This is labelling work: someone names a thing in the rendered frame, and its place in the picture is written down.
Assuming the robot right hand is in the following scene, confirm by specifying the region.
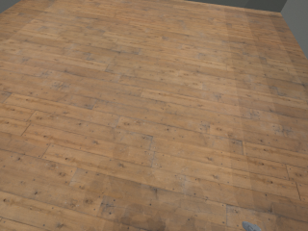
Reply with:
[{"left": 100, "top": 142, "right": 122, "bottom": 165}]
[{"left": 242, "top": 221, "right": 262, "bottom": 231}]

